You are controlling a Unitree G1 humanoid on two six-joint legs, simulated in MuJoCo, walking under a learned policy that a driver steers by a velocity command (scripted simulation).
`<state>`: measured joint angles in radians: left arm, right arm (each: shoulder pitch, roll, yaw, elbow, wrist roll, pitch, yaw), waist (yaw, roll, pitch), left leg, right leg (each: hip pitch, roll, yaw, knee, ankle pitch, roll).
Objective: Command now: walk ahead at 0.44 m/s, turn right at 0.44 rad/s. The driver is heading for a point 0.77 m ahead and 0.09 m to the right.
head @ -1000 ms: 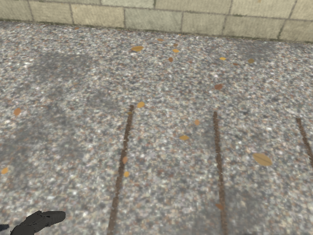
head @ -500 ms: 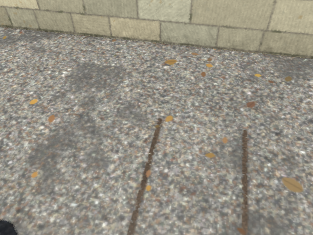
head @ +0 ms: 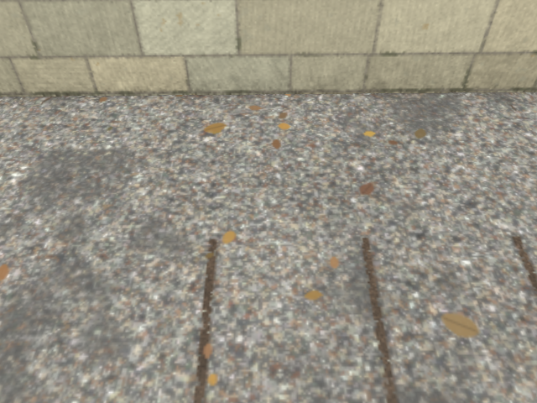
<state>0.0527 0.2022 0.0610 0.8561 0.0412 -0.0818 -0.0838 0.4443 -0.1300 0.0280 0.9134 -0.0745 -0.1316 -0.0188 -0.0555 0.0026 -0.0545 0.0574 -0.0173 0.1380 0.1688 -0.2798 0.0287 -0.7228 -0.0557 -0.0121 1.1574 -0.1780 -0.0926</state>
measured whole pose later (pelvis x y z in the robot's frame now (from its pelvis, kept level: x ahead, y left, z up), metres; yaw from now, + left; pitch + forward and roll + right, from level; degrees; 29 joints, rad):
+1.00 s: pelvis +0.61 -0.09 +0.00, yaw -4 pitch +2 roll +1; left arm 0.08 0.28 0.05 0.75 0.01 -0.09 0.03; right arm 0.27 -0.24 -0.03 0.82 0.00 -0.08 0.01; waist -0.05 -0.03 0.05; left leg -0.22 -0.13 -0.06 0.32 -0.12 0.09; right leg -0.66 -0.07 0.09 0.86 -0.16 0.04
